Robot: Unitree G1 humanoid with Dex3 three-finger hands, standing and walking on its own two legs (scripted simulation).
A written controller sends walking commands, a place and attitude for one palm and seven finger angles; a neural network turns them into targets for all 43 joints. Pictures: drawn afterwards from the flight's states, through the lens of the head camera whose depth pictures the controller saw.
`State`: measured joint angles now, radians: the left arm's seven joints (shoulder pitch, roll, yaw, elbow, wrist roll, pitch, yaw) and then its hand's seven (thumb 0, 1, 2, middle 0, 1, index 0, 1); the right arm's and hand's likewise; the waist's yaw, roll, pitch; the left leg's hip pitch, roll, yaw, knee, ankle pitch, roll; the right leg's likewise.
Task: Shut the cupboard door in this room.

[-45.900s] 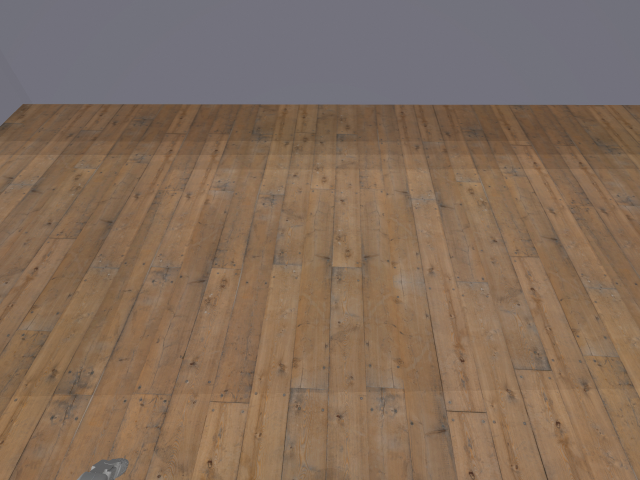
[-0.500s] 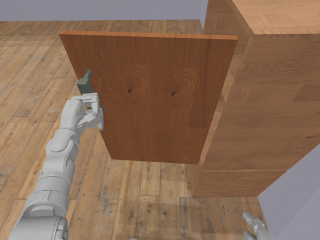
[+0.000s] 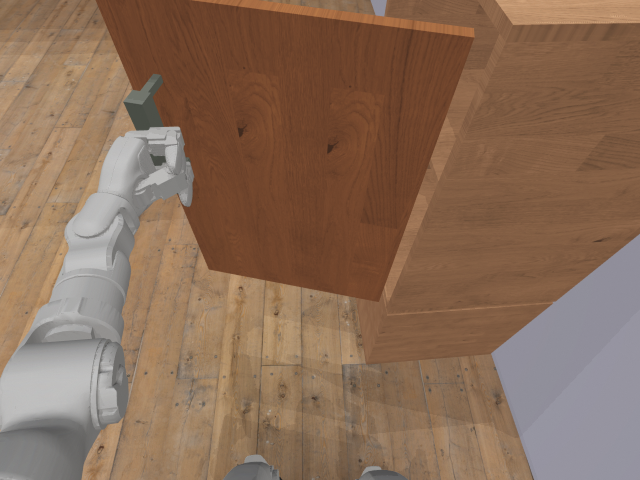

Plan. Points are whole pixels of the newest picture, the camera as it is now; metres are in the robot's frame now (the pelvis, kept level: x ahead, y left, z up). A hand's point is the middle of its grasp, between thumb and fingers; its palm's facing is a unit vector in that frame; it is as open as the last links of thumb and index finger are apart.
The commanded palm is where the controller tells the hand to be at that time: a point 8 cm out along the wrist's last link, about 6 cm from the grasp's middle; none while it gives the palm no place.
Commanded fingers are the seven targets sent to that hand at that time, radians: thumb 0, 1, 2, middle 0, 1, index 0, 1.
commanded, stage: push the door shut along its arc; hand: left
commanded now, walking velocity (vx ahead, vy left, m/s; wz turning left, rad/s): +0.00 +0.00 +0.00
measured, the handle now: (165, 137) +0.54 +0.19 +0.10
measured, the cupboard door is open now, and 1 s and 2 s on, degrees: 74 63 55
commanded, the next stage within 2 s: pull the fist back off the door in 1.14 s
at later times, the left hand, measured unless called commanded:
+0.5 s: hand (227, 142) +0.52 +0.10 +0.11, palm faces -0.33 -0.94 +0.00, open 3.1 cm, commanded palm +0.52 +0.15 +0.11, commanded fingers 0.00 0.90 0.90 -1.30 -1.50 -1.30 -1.50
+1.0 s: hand (244, 125) +0.54 +0.08 +0.12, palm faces -0.40 -0.91 +0.00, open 3.2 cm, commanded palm +0.57 +0.10 +0.11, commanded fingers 0.00 0.90 0.90 -1.30 -1.50 -1.30 -1.50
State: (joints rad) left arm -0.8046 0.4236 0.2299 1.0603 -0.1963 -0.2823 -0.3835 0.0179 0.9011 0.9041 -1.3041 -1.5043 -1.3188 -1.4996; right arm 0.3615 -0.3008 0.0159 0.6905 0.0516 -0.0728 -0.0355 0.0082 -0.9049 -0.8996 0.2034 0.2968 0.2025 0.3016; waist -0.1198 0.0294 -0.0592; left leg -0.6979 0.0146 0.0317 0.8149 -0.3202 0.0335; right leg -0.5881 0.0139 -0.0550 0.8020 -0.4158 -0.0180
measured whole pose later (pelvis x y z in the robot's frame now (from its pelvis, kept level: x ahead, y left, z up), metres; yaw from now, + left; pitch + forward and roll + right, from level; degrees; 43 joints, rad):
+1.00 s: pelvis +0.00 -0.01 -0.02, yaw -1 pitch +21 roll -3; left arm -1.26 0.54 0.20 1.34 -0.12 -0.20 -0.48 0.03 0.93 0.96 -1.30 -1.50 -1.30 -1.50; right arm 0.39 -0.30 0.02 0.74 0.00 -0.07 -0.05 0.00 -0.90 -0.90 0.21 0.30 0.20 0.30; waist -0.22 0.05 -0.07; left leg -0.96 0.04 0.01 0.96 -0.37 0.02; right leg -0.83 0.04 -0.08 0.92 -0.45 -0.03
